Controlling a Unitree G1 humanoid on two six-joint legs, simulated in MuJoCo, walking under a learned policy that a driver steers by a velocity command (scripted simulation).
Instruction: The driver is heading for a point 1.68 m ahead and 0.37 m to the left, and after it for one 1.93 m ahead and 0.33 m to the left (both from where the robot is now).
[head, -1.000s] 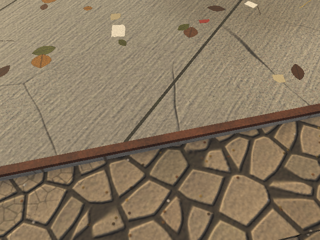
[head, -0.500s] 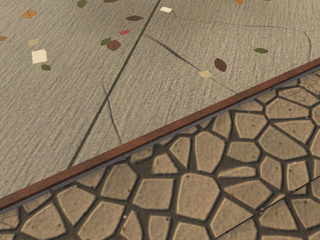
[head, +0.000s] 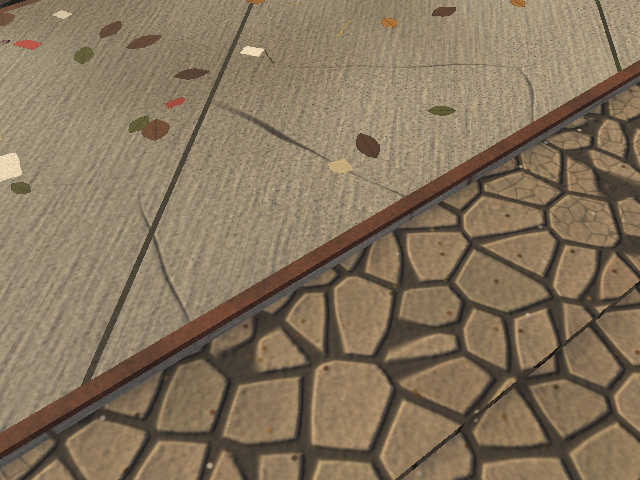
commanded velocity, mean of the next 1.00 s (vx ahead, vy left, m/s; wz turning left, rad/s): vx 0.15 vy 0.00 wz -0.02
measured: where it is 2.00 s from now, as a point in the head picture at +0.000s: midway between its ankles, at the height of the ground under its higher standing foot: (332, 385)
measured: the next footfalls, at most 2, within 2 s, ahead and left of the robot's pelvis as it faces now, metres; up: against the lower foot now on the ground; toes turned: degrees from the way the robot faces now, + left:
right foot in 1.12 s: +0.42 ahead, -0.11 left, +0.02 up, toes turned -5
left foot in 1.64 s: +0.60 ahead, +0.14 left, +0.03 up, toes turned +6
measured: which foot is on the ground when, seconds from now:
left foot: down 0.00-1.00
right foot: down 0.00-0.70, up 0.72-1.00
